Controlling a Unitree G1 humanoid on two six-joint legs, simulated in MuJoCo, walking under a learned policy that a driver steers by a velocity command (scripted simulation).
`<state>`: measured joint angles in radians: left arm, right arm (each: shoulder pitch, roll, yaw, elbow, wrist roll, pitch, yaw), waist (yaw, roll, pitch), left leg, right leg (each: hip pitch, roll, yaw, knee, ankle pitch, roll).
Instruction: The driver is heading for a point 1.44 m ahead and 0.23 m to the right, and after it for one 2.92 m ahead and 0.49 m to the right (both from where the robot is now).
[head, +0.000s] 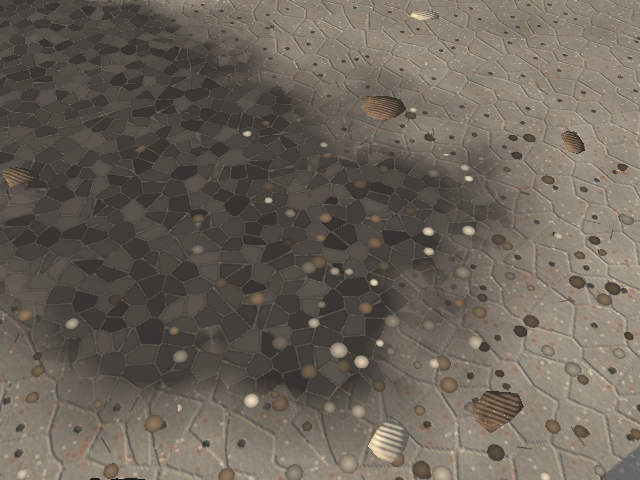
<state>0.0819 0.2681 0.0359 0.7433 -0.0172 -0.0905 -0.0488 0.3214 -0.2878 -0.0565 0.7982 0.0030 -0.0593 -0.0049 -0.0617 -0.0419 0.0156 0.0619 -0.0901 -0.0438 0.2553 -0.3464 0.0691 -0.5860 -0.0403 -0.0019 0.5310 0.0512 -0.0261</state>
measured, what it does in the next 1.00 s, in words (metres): walks ahead, turning right: right foot, then left foot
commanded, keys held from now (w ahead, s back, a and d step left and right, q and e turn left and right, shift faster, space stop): w+e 0.48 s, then w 0.36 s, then w+q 0.16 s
